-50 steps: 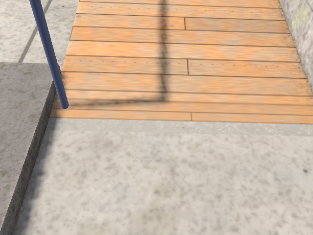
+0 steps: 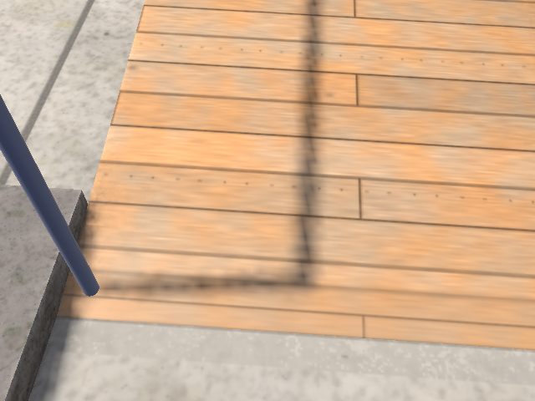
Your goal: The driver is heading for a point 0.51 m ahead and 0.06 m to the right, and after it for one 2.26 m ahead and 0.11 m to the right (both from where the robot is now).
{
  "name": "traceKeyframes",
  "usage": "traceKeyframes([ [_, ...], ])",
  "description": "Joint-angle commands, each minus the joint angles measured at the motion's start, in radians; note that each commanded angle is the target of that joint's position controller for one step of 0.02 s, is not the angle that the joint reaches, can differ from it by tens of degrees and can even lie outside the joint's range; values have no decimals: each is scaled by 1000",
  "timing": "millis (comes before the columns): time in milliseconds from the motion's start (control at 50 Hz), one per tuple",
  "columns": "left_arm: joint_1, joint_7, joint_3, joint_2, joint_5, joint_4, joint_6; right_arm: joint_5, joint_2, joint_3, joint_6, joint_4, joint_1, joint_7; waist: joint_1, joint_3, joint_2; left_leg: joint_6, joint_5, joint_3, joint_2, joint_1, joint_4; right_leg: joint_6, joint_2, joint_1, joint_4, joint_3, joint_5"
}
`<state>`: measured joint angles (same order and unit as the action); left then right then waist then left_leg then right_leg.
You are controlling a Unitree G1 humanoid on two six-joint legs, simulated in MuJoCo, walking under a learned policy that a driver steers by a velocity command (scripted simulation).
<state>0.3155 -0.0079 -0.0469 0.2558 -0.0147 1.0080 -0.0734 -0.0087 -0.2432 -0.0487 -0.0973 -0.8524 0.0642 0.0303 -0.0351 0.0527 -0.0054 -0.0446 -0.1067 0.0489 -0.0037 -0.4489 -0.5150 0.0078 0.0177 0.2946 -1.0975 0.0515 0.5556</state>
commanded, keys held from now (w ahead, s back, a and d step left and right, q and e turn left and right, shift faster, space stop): no key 0.64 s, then w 0.36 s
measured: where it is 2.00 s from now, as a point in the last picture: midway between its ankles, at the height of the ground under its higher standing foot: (297, 296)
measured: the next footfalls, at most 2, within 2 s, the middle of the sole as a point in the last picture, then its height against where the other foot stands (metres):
right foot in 0.30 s outside the picture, level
left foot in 1.38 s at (245, 351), level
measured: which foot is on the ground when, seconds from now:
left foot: down 0.00-0.90, up 0.92-1.00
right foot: up 0.00-0.28, down 0.30-1.00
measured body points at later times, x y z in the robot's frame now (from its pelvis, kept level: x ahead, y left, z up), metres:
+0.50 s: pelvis +0.10 -0.01 +0.01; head +0.11 -0.02 +0.46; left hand +0.16 +0.25 -0.13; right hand +0.19 -0.25 -0.14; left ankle +0.10 +0.09 -0.73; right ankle +0.11 -0.15 -0.73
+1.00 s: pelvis +0.18 -0.05 +0.01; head +0.19 -0.07 +0.46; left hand +0.19 +0.21 -0.13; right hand +0.22 -0.32 -0.15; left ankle +0.12 +0.08 -0.66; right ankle +0.15 -0.14 -0.73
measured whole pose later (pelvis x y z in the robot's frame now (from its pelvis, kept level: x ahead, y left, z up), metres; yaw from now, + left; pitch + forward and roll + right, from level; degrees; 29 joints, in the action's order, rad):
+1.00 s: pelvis +0.18 -0.05 +0.01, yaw +0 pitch +0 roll +1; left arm 0.31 0.01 -0.06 0.21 -0.01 1.09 -0.11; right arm 0.04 -0.26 -0.05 -0.07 -1.04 0.26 -0.01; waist -0.02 0.00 0.03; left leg -0.04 -0.43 0.00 -0.02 -0.38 -1.04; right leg -0.05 0.01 0.19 -0.52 -0.06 0.33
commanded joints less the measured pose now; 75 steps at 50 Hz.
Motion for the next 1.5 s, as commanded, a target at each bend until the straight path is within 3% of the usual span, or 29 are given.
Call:
traceKeyframes([
  [20, 19, -17, -28, 103, 5, -44, 3, 2, -102, -17, 7, 15, 78, -8, 29, -179, 39, -196, 618, -247, -272, 356, 174, 14, -105, 262, -84, 14, -72],
  [80, 81, -28, -18, 25, 14, -31, 46, -28, -85, -5, 4, -7, 30, -4, -36, -172, 91, -199, 644, -132, -218, 154, 231, 28, -115, 63, 78, -4, -164],
  [200, -44, -38, -24, 62, 20, -60, 77, -16, -128, -6, 30, -45, 36, -30, 0, -165, 109, -180, 200, -126, -207, 134, 284, 32, -106, -18, 387, -15, -330],
  [300, -81, -38, -30, 89, 44, -59, 70, -4, -73, 17, 48, -87, 91, -35, 9, -67, 31, -54, -272, -142, -115, 85, 233, -13, -137, -148, 676, 15, -532],
  [320, -83, -41, -37, 142, 34, -59, 69, -14, -76, 13, 45, -90, 131, -33, 56, -57, -51, -22, -271, -100, -54, 70, 189, -35, -170, -156, 654, 36, -619],
  [340, -99, -35, -43, 140, 18, -37, 67, -12, -64, 14, 51, -94, 155, -37, 77, -55, -134, -3, -208, -40, -9, 134, 181, -54, -143, -72, 668, 33, -460],
  [380, -107, -24, -27, 64, 23, -21, 58, -2, -71, 13, 60, -98, 122, -44, 50, -47, -99, 2, -132, -28, -20, 209, 132, -32, -117, -19, 698, 22, -405],
  [640, -106, -29, -20, 62, 20, 52, 56, 7, -69, 13, 80, -144, 127, -48, 32, -76, -1, 10, 54, -27, -43, 252, 86, -32, -81, -119, 642, -10, -588],
  [680, -83, -29, -22, 58, 11, 73, 62, 14, -78, 7, 85, -167, 163, -50, 35, -77, 15, -4, -194, -16, -25, 250, 90, -44, -41, -103, 619, -48, -346],
  [740, -117, -30, -24, 51, 0, 49, 47, 28, -126, -9, 84, -163, 180, -62, 54, 52, 91, -78, -605, -163, -110, 200, 179, -68, -10, 91, 540, -76, 4],
  [800, -185, -8, -12, 4, -9, 6, 0, 39, -176, -30, 44, -197, 275, -62, 78, 112, 186, -205, -650, -482, -336, 264, 317, -88, -37, 240, 345, -93, -125],
  [840, -157, 7, -16, 8, -13, 11, -16, 33, -161, -29, 27, -177, 223, -54, 40, 94, 161, -191, -504, -443, -336, 254, 288, -113, -62, 197, 367, -78, -101],
  [880, -16, 10, -26, 16, -17, 70, -19, 48, -155, -28, 30, -139, 109, -43, -48, 61, 114, -112, -392, -253, -223, 89, 206, -125, -26, -118, 601, -116, -209],
  [900, 76, 7, -43, 58, -8, 106, -15, 46, -132, -23, 29, -118, 69, -41, -80, 34, 38, -62, -269, -145, -144, -11, 61, -128, -59, -268, 651, -35, -258],
  [920, 201, 2, -69, 151, -9, 128, -16, 35, -76, -8, 22, -89, 46, -41, -107, -11, -212, 18, -229, 32, -12, -172, -292, -207, -249, -412, 816, 288, -184],
  [940, 273, 17, -71, 194, 4, 136, -28, 39, -65, -7, 7, -61, 25, -47, -124, -40, -327, 26, -455, -25, 54, -339, -537, -320, -408, -491, 924, 626, -185],
  [960, 192, 15, -44, 121, 12, 114, -42, 52, -91, -15, -2, -69, 38, -42, -69, -5, -171, 3, -435, -110, -18, -416, -681, -309, -414, -475, 888, 575, -209],
  [1020, 55, 23, -17, 61, 4, 58, -49, 45, -100, -27, -12, -98, 65, -29, 1, 27, -65, -33, -180, -103, -111, -400, -615, -201, -313, -392, 907, 274, -425],
  [1060, 83, 18, -5, 37, 14, 62, -36, 36, -77, -30, -2, -100, 59, -20, 6, 13, -87, -15, -106, -66, -115, -323, -534, -178, -260, -350, 926, 152, -569],
  [1160, 117, -8, -11, 96, 18, 53, -25, 32, -23, -11, 13, -34, -128, -14, -23, 59, -75, 25, 71, -12, -76, -253, -219, -178, -218, -258, 988, 32, -622],
  [1260, 175, -12, -22, 104, 2, 72, -21, 40, -41, -2, 10, 12, -240, 7, -35, 102, -86, -7, 123, -7, -59, -214, -66, -179, -264, -319, 995, 1, -620],
  [1320, 142, -14, -35, 127, 0, 63, -10, 38, -82, -17, 1, 19, -201, 18, 20, 49, -101, -51, 48, 10, -25, -109, -27, -154, -290, -399, 885, -25, -900],
  [1360, 107, -16, -37, 133, 5, 51, 3, 36, -146, -55, 2, -45, 36, 10, 147, -102, -125, -95, 30, 55, 44, 212, -24, -120, -248, -363, 610, -71, -1219],
  [1380, 92, -16, -30, 128, 19, 32, 4, 31, -195, -76, 10, -92, 227, -1, 222, -219, -121, -131, 10, -43, -37, 525, -55, -83, -201, -163, 363, -86, -1068],
  [1400, 212, 1, 9, -12, 18, 14, -19, 0, -297, -97, 10, -121, 371, -7, 174, -394, 154, -296, -244, -541, -331, 905, 32, -18, -28, 242, -82, -95, -502],
  [1420, 182, 11, 9, -7, -7, 27, -54, 0, -230, -70, 10, -140, 376, -4, 178, -446, 216, -312, -361, -836, -388, 888, 254, -31, 28, 350, -261, 74, -6],
  [1440, 82, 14, -18, 88, -38, -20, -71, 11, -183, -55, 0, -125, 265, 1, 148, -269, 205, -256, -357, -688, -347, 755, 271, -52, -29, 452, -323, 77, -39],
  [1480, -17, -5, -30, 112, -22, -41, -66, 3, -95, -24, -12, -85, 88, 9, 80, -103, 38, -205, -143, -410, -282, 421, 308, -68, -128, 390, -245, 19, -199],
  [1500, 11, -13, -33, 89, -11, -37, -47, -6, -82, -17, -20, -84, 56, 12, 34, -86, 54, -192, -80, -337, -250, 307, 332, -68, -164, 306, -189, 28, -244],
])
